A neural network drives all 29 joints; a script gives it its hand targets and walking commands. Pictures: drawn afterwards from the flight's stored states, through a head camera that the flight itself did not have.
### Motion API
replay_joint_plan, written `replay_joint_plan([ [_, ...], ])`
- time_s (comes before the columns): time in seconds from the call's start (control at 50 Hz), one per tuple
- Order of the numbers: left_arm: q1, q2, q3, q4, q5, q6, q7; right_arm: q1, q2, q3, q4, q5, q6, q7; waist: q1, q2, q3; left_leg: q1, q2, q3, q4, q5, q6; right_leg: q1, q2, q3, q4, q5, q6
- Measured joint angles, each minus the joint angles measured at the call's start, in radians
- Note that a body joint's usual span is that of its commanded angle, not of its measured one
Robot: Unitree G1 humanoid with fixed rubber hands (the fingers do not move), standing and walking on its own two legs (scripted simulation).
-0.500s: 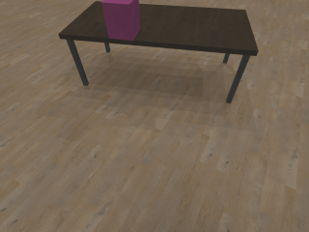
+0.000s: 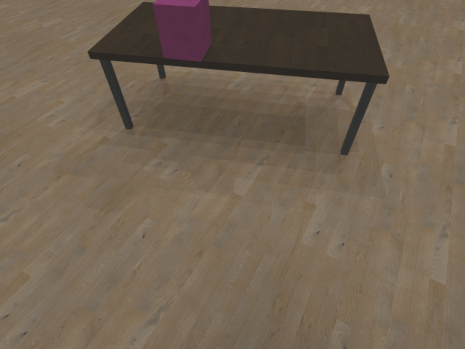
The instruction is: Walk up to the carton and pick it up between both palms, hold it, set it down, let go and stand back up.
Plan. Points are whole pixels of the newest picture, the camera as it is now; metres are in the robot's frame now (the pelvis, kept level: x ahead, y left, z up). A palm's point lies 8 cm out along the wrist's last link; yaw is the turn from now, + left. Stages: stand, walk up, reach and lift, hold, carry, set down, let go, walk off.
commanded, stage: stand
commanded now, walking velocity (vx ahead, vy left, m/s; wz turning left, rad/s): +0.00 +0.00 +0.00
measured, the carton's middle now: (185, 25) +1.56 +0.28 -0.10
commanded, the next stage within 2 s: walk up in 0.04 s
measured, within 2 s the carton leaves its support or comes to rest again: neither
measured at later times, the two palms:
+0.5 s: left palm out of the picture +0.05 +0.21 -0.14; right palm out of the picture -0.07 -0.24 -0.14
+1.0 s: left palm out of the picture +0.09 +0.12 -0.14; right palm (374, 267) +0.33 -0.30 -0.15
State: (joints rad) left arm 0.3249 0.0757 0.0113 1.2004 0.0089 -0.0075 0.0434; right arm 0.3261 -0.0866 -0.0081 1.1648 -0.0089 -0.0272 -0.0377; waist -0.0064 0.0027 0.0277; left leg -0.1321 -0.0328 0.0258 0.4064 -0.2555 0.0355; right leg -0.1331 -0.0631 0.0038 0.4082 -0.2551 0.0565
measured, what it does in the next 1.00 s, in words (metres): walks ahead: right foot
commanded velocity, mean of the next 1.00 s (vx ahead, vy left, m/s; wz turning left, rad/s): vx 0.00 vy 0.00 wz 0.00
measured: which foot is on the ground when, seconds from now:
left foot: down 0.00-0.60, up 0.62-1.00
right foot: down 0.00-0.30, up 0.32-0.56, down 0.58-1.00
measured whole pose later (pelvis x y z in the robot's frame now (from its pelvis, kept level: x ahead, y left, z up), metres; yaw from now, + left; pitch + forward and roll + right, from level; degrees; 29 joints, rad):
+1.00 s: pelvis +0.25 -0.06 -0.01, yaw +12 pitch -2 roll +0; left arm 0.56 0.15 -0.02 1.11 0.04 -0.09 0.02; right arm 0.31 -0.25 -0.02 1.00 -0.05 -0.01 0.05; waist 0.04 0.03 0.02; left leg -0.64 0.07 0.01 0.89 -0.06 -0.03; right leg 0.04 -0.04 -0.20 0.44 -0.44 0.00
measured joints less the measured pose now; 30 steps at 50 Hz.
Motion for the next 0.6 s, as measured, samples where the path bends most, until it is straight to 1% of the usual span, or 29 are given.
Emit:
replay_joint_plan([
  [0.26, -0.001, -0.001, 0.002, 0.001, 0.0, 0.002, -0.001, -0.001, 0.003, 0.001, 0.0, 0.001, -0.002, 0.0, 0.001, -0.004, 0.004, 0.002, -0.003, 0.003, -0.005, 0.003, 0.003, 0.001, -0.004, 0.001, -0.005, 0.003, 0.003],
  [0.28, 0.002, 0.002, 0.001, -0.002, 0.014, 0.001, -0.004, 0.005, 0.002, -0.002, -0.005, -0.004, -0.004, 0.003, -0.001, -0.004, 0.001, -0.006, -0.004, -0.001, 0.013, -0.022, 0.005, -0.007, -0.005, -0.006, 0.019, -0.043, -0.008],
  [0.3, 0.009, 0.01, 0.0, -0.008, 0.03, -0.001, -0.009, 0.017, 0.001, -0.007, -0.012, -0.009, -0.007, 0.008, -0.004, -0.005, -0.006, -0.016, -0.006, -0.007, 0.04, -0.063, 0.011, -0.023, -0.006, -0.01, 0.064, -0.118, -0.025],
  [0.34, 0.026, 0.033, 0.0, -0.026, 0.054, 0.0, -0.016, 0.041, -0.003, -0.018, -0.021, -0.013, -0.007, 0.011, -0.009, -0.009, -0.025, -0.023, -0.008, -0.016, 0.069, -0.126, 0.025, -0.073, 0.004, -0.026, 0.191, -0.234, -0.037],
  [0.36, 0.034, 0.046, 0.001, -0.035, 0.06, 0.001, -0.019, 0.051, -0.007, -0.022, -0.024, -0.016, -0.007, 0.011, -0.014, -0.01, -0.033, -0.019, -0.005, -0.019, 0.068, -0.139, 0.03, -0.109, 0.016, -0.036, 0.265, -0.267, -0.04],
  [0.4, 0.039, 0.07, 0.002, -0.055, 0.065, -0.003, -0.026, 0.078, -0.018, -0.029, -0.032, -0.02, -0.013, 0.01, -0.034, -0.008, -0.04, -0.002, 0.0, -0.033, 0.047, -0.132, 0.04, -0.18, 0.034, -0.056, 0.381, -0.285, -0.043],
  [0.42, 0.034, 0.081, 0.005, -0.067, 0.066, -0.007, -0.03, 0.094, -0.025, -0.032, -0.033, -0.024, -0.018, 0.01, -0.046, -0.006, -0.038, 0.008, 0.001, -0.044, 0.034, -0.116, 0.04, -0.212, 0.039, -0.062, 0.414, -0.28, -0.043],
  [0.46, 0.011, 0.103, 0.011, -0.1, 0.062, -0.019, -0.038, 0.13, -0.037, -0.036, -0.028, -0.029, -0.026, 0.01, -0.062, -0.004, -0.027, 0.031, 0.004, -0.067, 0.012, -0.079, 0.03, -0.265, 0.038, -0.058, 0.432, -0.252, -0.042],
  [0.5, -0.019, 0.119, 0.018, -0.141, 0.054, -0.03, -0.046, 0.166, -0.049, -0.038, -0.01, -0.034, -0.025, 0.01, -0.064, -0.003, -0.013, 0.054, 0.007, -0.082, 0.013, -0.069, 0.006, -0.298, 0.025, -0.043, 0.4, -0.199, -0.041],
  [0.54, -0.041, 0.127, 0.024, -0.182, 0.047, -0.04, -0.049, 0.197, -0.063, -0.039, 0.013, -0.038, -0.014, 0.014, -0.054, 0.001, -0.007, 0.073, 0.012, -0.089, 0.046, -0.112, -0.019, -0.296, 0.012, -0.031, 0.327, -0.117, -0.044],
  [0.56, -0.046, 0.128, 0.027, -0.201, 0.045, -0.047, -0.049, 0.211, -0.071, -0.039, 0.024, -0.039, -0.007, 0.017, -0.047, 0.008, -0.009, 0.074, 0.018, -0.093, 0.085, -0.15, -0.025, -0.277, 0.01, -0.033, 0.276, -0.062, -0.047],
  [0.58, -0.045, 0.128, 0.031, -0.22, 0.046, -0.055, -0.047, 0.224, -0.078, -0.037, 0.031, -0.041, 0.001, 0.021, -0.038, 0.016, -0.012, 0.066, 0.025, -0.1, 0.146, -0.205, -0.025, -0.254, 0.014, -0.039, 0.24, -0.001, -0.05],
  [0.6, -0.045, 0.121, 0.034, -0.233, 0.05, -0.063, -0.042, 0.231, -0.089, -0.033, 0.035, -0.039, 0.009, 0.026, -0.029, 0.041, -0.011, 0.047, 0.042, -0.118, 0.232, -0.282, -0.012, -0.25, 0.029, -0.061, 0.265, 0.041, -0.062],
])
